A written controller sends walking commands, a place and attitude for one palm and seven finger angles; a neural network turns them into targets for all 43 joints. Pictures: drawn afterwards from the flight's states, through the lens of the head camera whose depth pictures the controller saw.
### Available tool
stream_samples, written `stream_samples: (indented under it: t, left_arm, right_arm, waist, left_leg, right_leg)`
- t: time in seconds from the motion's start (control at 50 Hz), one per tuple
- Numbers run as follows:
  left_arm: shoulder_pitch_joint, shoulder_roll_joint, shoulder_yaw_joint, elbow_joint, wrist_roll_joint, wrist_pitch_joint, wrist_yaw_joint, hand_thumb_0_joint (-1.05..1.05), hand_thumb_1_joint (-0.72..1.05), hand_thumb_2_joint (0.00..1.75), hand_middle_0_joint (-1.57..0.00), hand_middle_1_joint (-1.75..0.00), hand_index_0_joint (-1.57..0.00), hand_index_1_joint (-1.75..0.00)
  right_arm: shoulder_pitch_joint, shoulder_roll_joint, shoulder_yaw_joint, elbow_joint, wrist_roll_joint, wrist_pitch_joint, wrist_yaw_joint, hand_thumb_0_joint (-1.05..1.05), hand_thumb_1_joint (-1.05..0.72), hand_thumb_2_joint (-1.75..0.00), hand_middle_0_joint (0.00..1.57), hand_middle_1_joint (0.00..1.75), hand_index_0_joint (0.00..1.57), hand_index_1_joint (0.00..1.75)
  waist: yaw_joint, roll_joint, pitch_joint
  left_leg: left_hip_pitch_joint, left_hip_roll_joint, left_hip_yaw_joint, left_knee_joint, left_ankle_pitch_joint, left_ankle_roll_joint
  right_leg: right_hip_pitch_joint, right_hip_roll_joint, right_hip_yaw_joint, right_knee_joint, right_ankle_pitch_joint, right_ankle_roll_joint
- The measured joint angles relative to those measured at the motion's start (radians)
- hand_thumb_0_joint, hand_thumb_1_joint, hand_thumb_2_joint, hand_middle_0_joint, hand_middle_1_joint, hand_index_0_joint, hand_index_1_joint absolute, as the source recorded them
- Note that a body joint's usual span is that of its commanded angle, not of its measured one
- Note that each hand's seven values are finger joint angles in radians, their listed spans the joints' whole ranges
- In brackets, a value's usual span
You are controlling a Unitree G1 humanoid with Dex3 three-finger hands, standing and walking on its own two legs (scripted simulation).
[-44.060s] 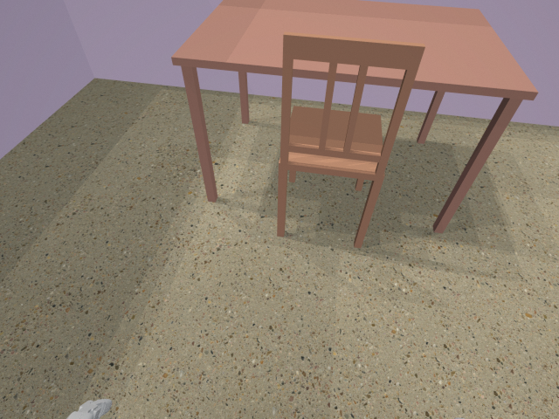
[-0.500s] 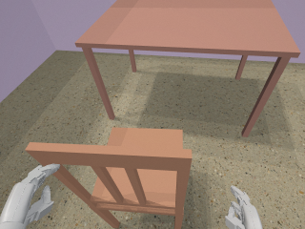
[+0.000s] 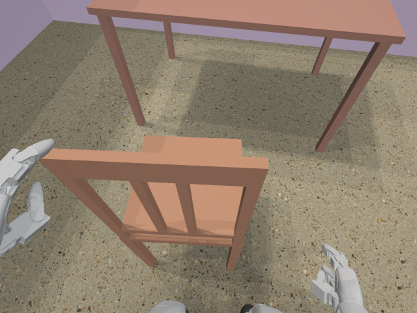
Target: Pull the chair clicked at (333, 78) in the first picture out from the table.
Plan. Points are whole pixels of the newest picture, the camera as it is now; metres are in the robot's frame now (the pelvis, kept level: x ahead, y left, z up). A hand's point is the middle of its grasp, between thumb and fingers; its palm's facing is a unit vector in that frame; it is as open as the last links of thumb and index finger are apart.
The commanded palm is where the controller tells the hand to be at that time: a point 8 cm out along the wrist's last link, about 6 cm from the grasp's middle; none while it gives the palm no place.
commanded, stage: step back with the hand held close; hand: left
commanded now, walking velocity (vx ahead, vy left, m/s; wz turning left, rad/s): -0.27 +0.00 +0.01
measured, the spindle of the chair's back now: (151, 208) +0.32 +0.18 -0.09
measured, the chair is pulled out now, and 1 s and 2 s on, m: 0.61 0.61 0.61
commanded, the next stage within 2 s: stop stepping back and stand still in 0.36 s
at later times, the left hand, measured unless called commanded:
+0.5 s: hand out of the picture +0.07 +0.29 +0.20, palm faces +0.44 -0.76 -0.48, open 7.5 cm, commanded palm +0.01 +0.34 +0.18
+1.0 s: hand out of the picture -0.01 +0.27 +0.19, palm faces +0.44 -0.78 -0.45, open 7.5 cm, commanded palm -0.07 +0.31 +0.18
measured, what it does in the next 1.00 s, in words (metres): walks backwards: right foot, then left foot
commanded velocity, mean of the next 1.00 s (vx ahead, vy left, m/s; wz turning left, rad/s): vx -0.01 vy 0.01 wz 0.02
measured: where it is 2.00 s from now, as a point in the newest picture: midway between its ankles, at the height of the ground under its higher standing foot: outside the picture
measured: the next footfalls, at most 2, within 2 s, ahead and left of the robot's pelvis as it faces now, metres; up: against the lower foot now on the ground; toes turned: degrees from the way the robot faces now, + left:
right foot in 0.60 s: -0.17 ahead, -0.10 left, +0.00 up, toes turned -4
left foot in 0.76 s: -0.06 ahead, +0.14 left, +0.00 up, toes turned -1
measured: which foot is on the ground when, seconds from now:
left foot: down 0.00-0.66, up 0.68-0.74, down 0.76-0.94, up 0.96-1.00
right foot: down 0.00-0.32, up 0.34-0.58, down 0.60-1.00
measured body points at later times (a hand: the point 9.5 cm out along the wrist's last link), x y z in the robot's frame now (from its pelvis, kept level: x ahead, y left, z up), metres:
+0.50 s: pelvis -0.12 +0.03 +0.00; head -0.10 +0.07 +0.45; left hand +0.04 +0.33 +0.23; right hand +0.00 -0.20 -0.09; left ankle -0.04 +0.15 -0.73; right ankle -0.18 -0.12 -0.68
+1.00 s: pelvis -0.21 +0.02 +0.00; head -0.22 +0.02 +0.45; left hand -0.04 +0.31 +0.21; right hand -0.05 -0.23 -0.08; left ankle -0.13 +0.14 -0.72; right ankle -0.24 -0.12 -0.73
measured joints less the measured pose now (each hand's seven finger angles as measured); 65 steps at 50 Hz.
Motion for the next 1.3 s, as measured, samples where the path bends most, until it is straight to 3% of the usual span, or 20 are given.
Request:
stream_samples:
  t: [0.08, 0.12, 0.24, 0.32, 0.36, 0.4, 0.44, 0.56, 0.6, 0.66, 0.72, 0.76, 0.86, 0.92, 0.96, 1.04, 1.12, 1.2, 1.24, 1.3]
  left_arm:
    - [-0.039, -0.001, 0.158, -0.041, 0.028, -0.143, 0.035, 0.02, 0.89, 0.9, -0.22, -0.3, -0.29, -0.33]
    - [-0.056, -0.032, 0.191, 0.034, 0.044, -0.172, 0.043, 0.01, 0.89, 0.9, -0.22, -0.3, -0.26, -0.32]
    - [-0.103, -0.175, 0.098, 0.345, 0.061, -0.105, 0.045, 0.0, 0.89, 0.9, -0.2, -0.3, -0.22, -0.31]
    - [-0.115, -0.24, 0.007, 0.324, 0.07, -0.031, 0.038, 0.01, 0.89, 0.9, -0.2, -0.3, -0.21, -0.31]
    - [-0.108, -0.248, -0.025, 0.239, 0.086, -0.023, 0.035, 0.02, 0.89, 0.9, -0.21, -0.3, -0.21, -0.31]
    - [-0.094, -0.222, -0.035, 0.136, 0.092, -0.044, 0.031, 0.02, 0.89, 0.9, -0.21, -0.3, -0.21, -0.31]
    - [-0.067, -0.175, -0.006, 0.016, 0.091, -0.087, 0.032, 0.03, 0.88, 0.9, -0.22, -0.3, -0.21, -0.31]
    - [0.014, -0.048, 0.229, -0.064, 0.051, -0.226, 0.064, 0.02, 0.88, 0.9, -0.22, -0.3, -0.21, -0.31]
    - [-0.021, -0.048, 0.236, 0.019, 0.046, -0.23, 0.056, 0.01, 0.89, 0.9, -0.21, -0.3, -0.21, -0.31]
    - [-0.078, -0.124, 0.147, 0.169, 0.047, -0.205, 0.023, 0.01, 0.89, 0.9, -0.21, -0.3, -0.21, -0.31]
    - [-0.021, -0.163, 0.078, 0.206, 0.034, -0.158, -0.006, 0.01, 0.89, 0.9, -0.21, -0.3, -0.21, -0.31]
    - [0.03, -0.179, 0.057, 0.184, 0.033, -0.141, -0.02, 0.01, 0.89, 0.9, -0.21, -0.3, -0.21, -0.31]
    - [-0.072, -0.194, 0.041, 0.171, 0.05, -0.133, -0.005, 0.02, 0.88, 0.9, -0.22, -0.3, -0.21, -0.31]
    - [-0.125, -0.177, 0.056, 0.151, 0.06, -0.149, 0.002, 0.02, 0.88, 0.9, -0.22, -0.3, -0.21, -0.31]
    - [-0.111, -0.159, 0.075, 0.12, 0.06, -0.173, 0.003, 0.02, 0.88, 0.9, -0.22, -0.3, -0.21, -0.31]
    - [-0.014, -0.145, 0.1, 0.075, 0.055, -0.215, 0.005, 0.02, 0.88, 0.9, -0.22, -0.3, -0.21, -0.31]
    - [-0.007, -0.148, 0.098, 0.137, 0.06, -0.227, 0.01, 0.01, 0.88, 0.9, -0.22, -0.3, -0.21, -0.31]
    - [-0.053, -0.166, 0.096, 0.216, 0.056, -0.197, 0.016, 0.01, 0.88, 0.9, -0.21, -0.3, -0.21, -0.31]
    - [-0.057, -0.171, 0.082, 0.217, 0.061, -0.171, 0.01, 0.02, 0.89, 0.9, -0.21, -0.3, -0.21, -0.31]
    - [-0.058, -0.152, 0.062, 0.145, 0.069, -0.17, 0.003, 0.02, 0.89, 0.9, -0.21, -0.3, -0.21, -0.31]
  right_arm:
    - [0.005, 0.016, -0.009, 0.031, -0.015, 0.021, 0.008, 0.02, -0.9, -0.89, 0.2, 0.3, 0.2, 0.3]
    - [0.01, 0.018, -0.019, 0.036, -0.017, 0.039, 0.02, 0.02, -0.9, -0.89, 0.2, 0.3, 0.2, 0.3]
    - [0.045, -0.017, -0.024, 0.056, -0.017, 0.079, 0.028, 0.02, -0.9, -0.89, 0.21, 0.3, 0.2, 0.3]
    - [0.075, -0.012, 0.007, 0.042, -0.031, 0.083, 0.012, 0.02, -0.91, -0.89, 0.2, 0.3, 0.2, 0.3]
    - [0.103, 0.01, 0.015, 0.031, -0.043, 0.059, 0.01, 0.02, -0.91, -0.89, 0.2, 0.3, 0.2, 0.3]
    - [0.138, 0.04, 0.011, 0.031, -0.053, 0.027, 0.017, 0.02, -0.9, -0.89, 0.2, 0.3, 0.2, 0.3]
    - [0.165, 0.06, 0.008, 0.037, -0.054, -0.002, 0.033, 0.02, -0.9, -0.89, 0.2, 0.3, 0.2, 0.3]
    - [0.134, 0.071, 0.01, 0.067, -0.054, -0.046, 0.049, 0.02, -0.9, -0.89, 0.21, 0.3, 0.2, 0.3]
    - [0.1, 0.063, 0.013, 0.068, -0.052, -0.054, 0.048, 0.02, -0.9, -0.89, 0.21, 0.3, 0.2, 0.3]
    - [0.053, 0.028, 0.005, 0.092, -0.048, -0.041, 0.05, 0.02, -0.9, -0.89, 0.21, 0.3, 0.2, 0.3]
    - [0.076, 0.03, 0.003, 0.1, -0.036, -0.006, 0.063, 0.02, -0.9, -0.89, 0.21, 0.3, 0.2, 0.3]
    - [0.109, 0.031, 0.009, 0.091, -0.035, 0.007, 0.064, 0.02, -0.9, -0.89, 0.21, 0.3, 0.2, 0.3]
    - [0.094, 0.039, 0.007, 0.084, -0.041, -0.011, 0.038, 0.02, -0.9, -0.89, 0.21, 0.3, 0.2, 0.3]
    - [0.077, 0.034, 0.007, 0.064, -0.044, -0.038, 0.041, 0.02, -0.9, -0.89, 0.21, 0.3, 0.2, 0.3]
    - [0.076, 0.033, 0.003, 0.053, -0.043, -0.036, 0.051, 0.02, -0.9, -0.89, 0.21, 0.3, 0.2, 0.3]
    - [0.1, 0.025, -0.004, 0.061, -0.042, 0.001, 0.069, 0.02, -0.9, -0.89, 0.21, 0.3, 0.2, 0.3]
    - [0.146, -0.004, -0.013, 0.054, -0.04, 0.011, 0.054, 0.02, -0.9, -0.89, 0.21, 0.3, 0.2, 0.3]
    - [0.113, 0.026, -0.02, 0.075, -0.038, 0.008, 0.044, 0.02, -0.9, -0.89, 0.2, 0.3, 0.2, 0.3]
    - [0.106, 0.047, -0.013, 0.076, -0.051, -0.01, 0.045, 0.02, -0.9, -0.89, 0.2, 0.3, 0.2, 0.3]
    - [0.103, 0.071, 0.009, 0.072, -0.052, -0.041, 0.058, 0.02, -0.9, -0.89, 0.2, 0.3, 0.2, 0.3]
  waist:
    - [-0.018, 0.026, -0.094]
    - [-0.037, 0.054, -0.156]
    - [-0.064, 0.092, -0.267]
    - [-0.063, 0.017, -0.196]
    - [-0.073, -0.014, -0.154]
    - [-0.095, -0.022, -0.138]
    - [-0.094, -0.02, -0.145]
    - [-0.053, -0.002, -0.205]
    - [-0.048, 0.016, -0.202]
    - [-0.066, 0.129, -0.171]
    - [-0.063, 0.103, -0.195]
    - [-0.068, 0.065, -0.227]
    - [-0.056, -0.031, -0.19]
    - [-0.076, -0.01, -0.165]
    - [-0.084, 0.005, -0.171]
    - [-0.071, -0.014, -0.215]
    - [-0.085, 0.005, -0.243]
    - [-0.067, -0.038, -0.182]
    - [-0.078, -0.035, -0.167]
    - [-0.082, -0.035, -0.145]
  left_leg:
    - [-0.036, 0.005, 0.003, 0.023, 0.008, -0.001]
    - [-0.069, 0.008, 0.014, 0.067, -0.044, 0.013]
    - [-0.102, -0.002, 0.075, 0.194, -0.179, 0.06]
    - [-0.097, -0.005, 0.09, 0.113, -0.031, 0.063]
    - [-0.108, 0.002, 0.068, 0.099, 0.009, 0.065]
    - [-0.129, 0.013, 0.016, 0.073, 0.041, 0.062]
    - [-0.162, 0.028, -0.018, 0.05, 0.075, 0.059]
    - [-0.267, 0.038, 0.018, 0.028, 0.134, 0.043]
    - [-0.302, 0.026, 0.034, 0.046, 0.146, 0.04]
    - [-0.311, 0.047, -0.003, 0.088, 0.07, 0.049]
    - [-0.271, 0.015, 0.021, 0.193, 0.0, 0.067]
    - [-0.189, 0.008, 0.044, 0.139, 0.042, 0.081]
    - [-0.145, -0.017, 0.058, 0.095, 0.048, 0.052]
    - [-0.163, 0.002, 0.02, 0.091, 0.071, 0.046]
    - [-0.195, 0.01, -0.002, 0.125, -0.026, 0.05]
    - [-0.233, -0.014, 0.042, 0.339, -0.1, 0.054]
    - [-0.1, 0.0, 0.083, 0.088, -0.041, 0.072]
    - [-0.068, -0.041, 0.131, 0.051, -0.007, 0.088]
    - [-0.06, -0.043, 0.126, 0.025, 0.005, 0.088]
    - [-0.066, -0.042, 0.104, 0.013, 0.026, 0.08]
  right_leg:
    - [-0.025, 0.007, 0.003, -0.006, 0.025, -0.003]
    - [-0.042, 0.011, 0.011, -0.012, 0.04, -0.002]
    - [-0.121, -0.023, 0.021, 0.005, 0.046, 0.015]
    - [-0.168, -0.039, 0.021, 0.063, -0.097, 0.033]
    - [-0.204, -0.013, 0.04, 0.227, -0.18, 0.04]
    - [-0.212, 0.024, 0.045, 0.435, -0.2, 0.04]
    - [-0.173, 0.046, 0.031, 0.501, -0.219, 0.033]
    - [0.07, 0.032, 0.04, 0.141, -0.257, 0.013]
    - [0.164, 0.018, 0.042, -0.056, -0.202, 0.012]
    - [0.211, 0.055, 0.017, -0.138, -0.163, 0.049]
    - [0.217, 0.027, 0.043, -0.1, -0.164, 0.055]
    - [0.209, 0.015, 0.051, -0.047, -0.199, 0.059]
    - [0.142, -0.002, 0.068, 0.098, -0.246, 0.022]
    - [0.147, 0.03, 0.04, 0.059, -0.201, 0.032]
    - [0.145, 0.047, 0.025, 0.02, -0.171, 0.017]
    - [0.126, 0.035, 0.055, -0.02, -0.139, 0.005]
    - [0.097, 0.022, 0.038, 0.009, -0.156, 0.029]
    - [0.022, -0.016, 0.072, 0.175, -0.237, 0.013]
    - [-0.004, -0.006, 0.056, 0.222, -0.263, 0.011]
    - [0.032, 0.005, 0.022, 0.07, -0.156, 0.009]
